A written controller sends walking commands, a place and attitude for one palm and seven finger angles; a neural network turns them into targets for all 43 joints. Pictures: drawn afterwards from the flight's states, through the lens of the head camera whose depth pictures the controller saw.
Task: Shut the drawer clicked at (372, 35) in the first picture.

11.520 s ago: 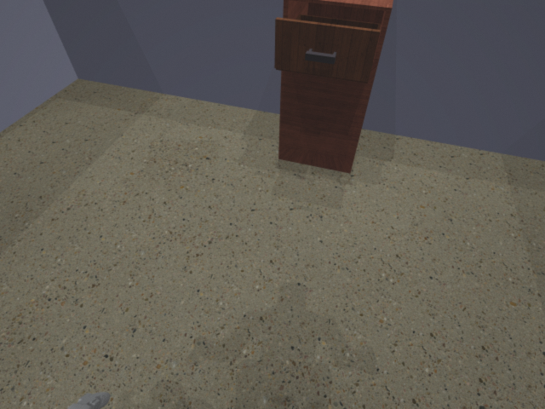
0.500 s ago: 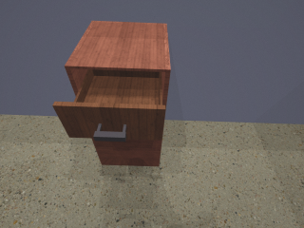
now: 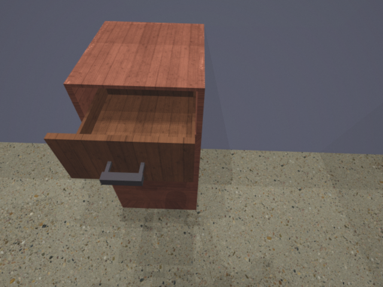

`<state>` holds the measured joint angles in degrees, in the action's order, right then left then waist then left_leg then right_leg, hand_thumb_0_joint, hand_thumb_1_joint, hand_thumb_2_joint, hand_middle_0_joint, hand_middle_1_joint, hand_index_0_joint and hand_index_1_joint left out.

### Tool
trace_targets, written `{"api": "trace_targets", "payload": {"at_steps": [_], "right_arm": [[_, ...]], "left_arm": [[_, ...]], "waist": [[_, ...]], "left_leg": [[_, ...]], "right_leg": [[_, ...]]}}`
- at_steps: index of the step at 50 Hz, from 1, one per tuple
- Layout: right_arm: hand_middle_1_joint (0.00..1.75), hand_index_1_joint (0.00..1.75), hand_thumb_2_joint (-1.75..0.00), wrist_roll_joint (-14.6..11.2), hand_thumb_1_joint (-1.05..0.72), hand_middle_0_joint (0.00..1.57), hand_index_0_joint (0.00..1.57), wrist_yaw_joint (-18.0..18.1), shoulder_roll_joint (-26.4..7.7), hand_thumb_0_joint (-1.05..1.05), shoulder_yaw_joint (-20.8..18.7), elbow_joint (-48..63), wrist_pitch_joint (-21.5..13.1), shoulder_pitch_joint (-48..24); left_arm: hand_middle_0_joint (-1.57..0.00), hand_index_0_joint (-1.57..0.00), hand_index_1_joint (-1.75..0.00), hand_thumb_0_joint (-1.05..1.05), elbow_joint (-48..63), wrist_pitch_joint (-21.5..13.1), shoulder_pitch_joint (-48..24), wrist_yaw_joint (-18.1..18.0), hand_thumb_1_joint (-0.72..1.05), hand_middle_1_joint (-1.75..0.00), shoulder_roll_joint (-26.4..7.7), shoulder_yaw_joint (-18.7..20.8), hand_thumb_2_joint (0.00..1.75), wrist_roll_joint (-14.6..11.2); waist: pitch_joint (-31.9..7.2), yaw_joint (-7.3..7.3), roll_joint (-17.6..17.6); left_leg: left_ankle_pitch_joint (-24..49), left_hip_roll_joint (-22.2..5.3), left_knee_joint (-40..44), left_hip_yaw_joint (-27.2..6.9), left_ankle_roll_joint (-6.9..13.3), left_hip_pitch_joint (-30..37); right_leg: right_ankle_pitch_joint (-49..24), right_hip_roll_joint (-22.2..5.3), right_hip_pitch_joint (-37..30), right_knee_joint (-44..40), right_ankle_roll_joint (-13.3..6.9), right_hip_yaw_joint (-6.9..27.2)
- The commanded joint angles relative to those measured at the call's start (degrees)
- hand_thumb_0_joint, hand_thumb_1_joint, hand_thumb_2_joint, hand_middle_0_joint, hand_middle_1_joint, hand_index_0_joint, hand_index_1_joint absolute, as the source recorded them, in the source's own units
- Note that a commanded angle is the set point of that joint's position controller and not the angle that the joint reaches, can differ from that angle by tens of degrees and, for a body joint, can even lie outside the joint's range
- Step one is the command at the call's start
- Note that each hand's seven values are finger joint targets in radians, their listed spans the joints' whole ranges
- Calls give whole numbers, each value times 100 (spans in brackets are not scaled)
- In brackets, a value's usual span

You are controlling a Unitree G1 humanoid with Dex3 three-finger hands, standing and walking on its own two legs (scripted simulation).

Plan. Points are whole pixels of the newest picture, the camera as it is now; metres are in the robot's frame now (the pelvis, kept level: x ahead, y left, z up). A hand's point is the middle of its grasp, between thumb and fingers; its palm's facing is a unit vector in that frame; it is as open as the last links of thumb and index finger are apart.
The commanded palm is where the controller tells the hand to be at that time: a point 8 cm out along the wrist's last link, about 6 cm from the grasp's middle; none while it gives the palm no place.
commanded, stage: come to a stop and stand still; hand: left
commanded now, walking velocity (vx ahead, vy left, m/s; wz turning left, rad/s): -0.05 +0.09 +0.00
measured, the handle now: (124, 172) +0.39 +0.20 -0.04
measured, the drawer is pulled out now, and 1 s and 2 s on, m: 0.20 0.20 0.20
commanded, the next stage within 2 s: look again from close up in 0.66 s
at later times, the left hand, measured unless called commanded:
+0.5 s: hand out of the picture -0.04 +0.19 -0.17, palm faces +0.03 -0.98 -0.18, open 7.3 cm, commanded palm none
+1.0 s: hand out of the picture -0.06 +0.20 -0.17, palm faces +0.03 -0.98 -0.20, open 7.4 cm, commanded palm none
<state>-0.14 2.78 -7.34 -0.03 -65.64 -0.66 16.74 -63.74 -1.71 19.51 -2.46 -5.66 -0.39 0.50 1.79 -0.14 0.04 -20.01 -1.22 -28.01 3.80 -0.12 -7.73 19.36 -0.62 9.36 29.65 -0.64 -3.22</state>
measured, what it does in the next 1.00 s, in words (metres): shifts its weight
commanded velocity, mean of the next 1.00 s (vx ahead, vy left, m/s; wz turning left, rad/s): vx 0.00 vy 0.01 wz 0.00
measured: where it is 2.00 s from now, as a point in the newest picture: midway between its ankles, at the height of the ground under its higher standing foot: outside the picture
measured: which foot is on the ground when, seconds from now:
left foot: down 0.00-1.00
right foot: down 0.00-1.00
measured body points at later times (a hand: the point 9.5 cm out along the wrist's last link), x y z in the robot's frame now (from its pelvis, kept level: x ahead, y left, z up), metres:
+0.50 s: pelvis -0.04 +0.02 +0.01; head -0.03 +0.02 +0.46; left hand -0.04 +0.24 -0.15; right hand -0.03 -0.21 -0.15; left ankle -0.06 +0.11 -0.74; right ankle -0.05 -0.11 -0.74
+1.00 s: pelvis -0.04 +0.04 +0.00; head -0.04 +0.03 +0.45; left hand -0.06 +0.25 -0.16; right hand -0.04 -0.18 -0.16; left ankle -0.06 +0.11 -0.74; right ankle -0.05 -0.11 -0.74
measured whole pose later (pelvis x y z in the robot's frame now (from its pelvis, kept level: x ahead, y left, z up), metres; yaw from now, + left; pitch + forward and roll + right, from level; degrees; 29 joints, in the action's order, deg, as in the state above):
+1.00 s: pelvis -0.04 +0.04 +0.00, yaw +1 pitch -1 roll +0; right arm 0.5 1.5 -8.9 0.9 -61.5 -1.1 18.5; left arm -63.7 -0.7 18.6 -2.1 -7.5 -1.0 0.8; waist 0.9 -0.2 -1.9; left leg -17.4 1.8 -29.6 4.3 3.4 -11.2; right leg 16.4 -3.7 11.8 29.6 2.0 -2.7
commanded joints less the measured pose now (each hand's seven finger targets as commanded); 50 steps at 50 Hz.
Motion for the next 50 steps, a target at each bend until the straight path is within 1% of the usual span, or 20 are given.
{"api": "trace_targets", "payload": {"at_steps": [1, 6, 10, 12, 14, 17, 21, 26, 30, 33, 34, 36, 37, 38, 39, 40, 42, 44, 46, 50], "right_arm": [[30, 30, -90, 19, -90, 20, 20, 17, -442, 0, -93, 245, -10, 407], [30, 30, -90, 41, -90, 20, 20, -33, -499, 0, -98, 330, 28, 208], [30, 30, -90, 58, -90, 20, 20, -68, -561, 0, -65, 296, -1, 84], [30, 30, -90, 61, -90, 20, 20, -84, -583, 0, -37, 285, -18, 42], [30, 30, -90, 61, -90, 20, 20, -95, -582, 0, -26, 266, -28, 36], [30, 30, -90, 67, -90, 20, 20, -114, -625, 0, 7, 234, -34, 22], [30, 30, -90, 70, -90, 20, 20, -130, -622, 0, 23, 194, -42, 92], [30, 30, -90, 64, -90, 20, 20, -127, -595, 0, 32, 127, -78, 259], [30, 30, -90, 55, -90, 20, 20, -113, -534, 0, 32, 83, -86, 372], [30, 30, -90, 55, -90, 20, 20, -100, -476, 0, 38, 42, -118, 494], [30, 30, -90, 47, -90, 20, 20, -95, -462, 0, 30, 31, -114, 506], [30, 30, -90, 51, -90, 20, 20, -86, -419, 0, 36, 15, -124, 559], [30, 30, -90, 7, -90, 20, 20, -159, -714, 0, 38, 502, -207, -106], [30, 30, -90, 51, -90, 20, 20, -154, -451, 0, 13, 623, -139, 260], [30, 30, -90, 102, -90, 20, 20, -189, -493, 0, 28, 609, -117, 341], [30, 30, -90, 95, -90, 20, 20, -179, -535, 0, 14, 678, -123, 459], [30, 30, -90, 82, -90, 20, 20, -150, -589, 0, 11, 723, -161, 490], [30, 30, -90, 82, -90, 20, 20, -125, -614, 0, 11, 741, -174, 536], [30, 30, -90, 72, -90, 20, 20, -120, -644, 0, 14, 696, -169, 506], [30, 30, -90, 80, -90, 20, 20, -130, -699, 0, 25, 626, -163, 452]], "left_arm": [[-20, -20, -30, 0, 283, -1, 481, -106, 90, -30, -862, 188, 90, -6], [-20, -20, -30, 0, 349, 46, 285, -80, 90, -30, -811, 168, 90, 20], [-20, -20, -30, 0, 360, 70, 79, -33, 90, -30, -739, 121, 90, 24], [-20, -20, -30, 0, 330, 77, 55, -12, 90, -30, -759, 104, 90, 24], [-20, -20, -30, 0, 311, 72, 56, 2, 90, -30, -764, 97, 90, 35], [-20, -20, -30, 0, 262, 68, 37, 24, 90, -30, -784, 68, 90, 22], [-20, -20, -30, 0, 238, 59, 84, 34, 90, -30, -785, 58, 90, 21], [-20, -20, -30, 0, 185, 36, 195, 32, 90, -30, -743, 52, 90, 17], [-20, -20, -30, 0, 129, 33, 314, 26, 90, -30, -672, 42, 90, 19], [-20, -20, -30, 0, 92, 20, 405, 18, 90, -30, -609, 50, 90, 12], [-20, -20, -30, 0, 84, 25, 430, 13, 90, -30, -602, 44, 90, 18], [-20, -20, -30, 0, 53, 23, 481, 9, 90, -30, -539, 44, 90, 16], [-20, -20, -30, 0, -75, -110, 495, -195, 90, -30, -832, -10, 90, 108], [-20, -20, -30, 0, 103, -107, 455, -147, 90, -30, -963, 45, 90, 33], [-20, -20, -30, 0, 181, -123, 282, -101, 90, -30, -1039, 63, 90, 29], [-20, -20, -30, 0, 238, -67, 207, -60, 90, -30, -941, 41, 90, 31], [-20, -20, -30, 0, 226, -20, 282, -22, 90, -30, -724, 20, 90, 39], [-20, -20, -30, 0, 207, 11, 290, -8, 90, -30, -669, 14, 90, 44], [-20, -20, -30, 0, 197, 27, 275, 4, 90, -30, -621, 0, 90, 26], [-20, -20, -30, 0, 214, 52, 240, 17, 90, -30, -676, 17, 90, 23]], "waist": [[-231, 43, 143], [-198, 39, 270], [112, 48, 53], [208, 62, 8], [258, 75, 124], [377, 79, 44], [443, 86, 55], [279, 77, 33], [387, 77, 15], [256, 77, -8], [307, 80, 52], [341, 80, -33], [512, 201, -204], [118, -50, -343], [10, -34, -438], [-47, -81, -487], [-52, -19, -423], [147, 7, -137], [351, 11, 46], [522, 40, -12]], "left_leg": [[2563, -385, 129, -212, 80, -139], [2173, -405, 285, -316, 111, -59], [1980, -475, 596, -470, 186, -48], [1783, -469, 742, -524, 202, -131], [1591, -478, 855, -563, 218, -164], [1271, -441, 990, -608, 200, -291], [993, -421, 1117, -644, 197, -405], [1049, -433, 1146, -656, 208, -383], [998, -417, 1155, -658, 210, -482], [1174, -423, 1129, -670, 232, -411], [1179, -438, 1129, -666, 243, -404], [1149, -428, 1137, -674, 243, -446], [2133, -500, -13, -459, 53, -854], [775, -255, 246, -566, 76, -622], [640, -264, 238, -506, 99, -662], [564, -357, 386, -644, 180, -733], [888, -475, 555, -868, 304, -848], [1084, -523, 650, -919, 360, -948], [961, -472, 732, -879, 354, -959], [762, -450, 952, -859, 341, -954]], "right_leg": [[-4814, -922, -449, -96, -233, 683], [-3503, -866, -235, -357, -237, 674], [-2075, -669, 82, -671, -146, 574], [-1705, -637, 82, -792, -115, 556], [-1452, -603, 64, -900, -91, 531], [-1099, -604, 109, -1034, -77, 532], [-879, -593, 101, -1114, -70, 504], [-994, -592, -7, -1068, -68, 451], [-993, -574, 17, -1058, -72, 429], [-1134, -578, -48, -987, -78, 411], [-1118, -564, -22, -987, -71, 385], [-1111, -568, 5, -977, -75, 397], [-2646, -830, 277, -767, -83, 579], [-1444, -877, 232, -705, -191, 699], [-920, -754, 262, -602, -236, 613], [-335, -627, 313, -487, -229, 472], [-517, -460, 216, -329, -180, 330], [-617, -433, 174, -303, -152, 264], [-686, -464, 238, -381, -133, 309], [-688, -487, 262, -444, -106, 324]]}}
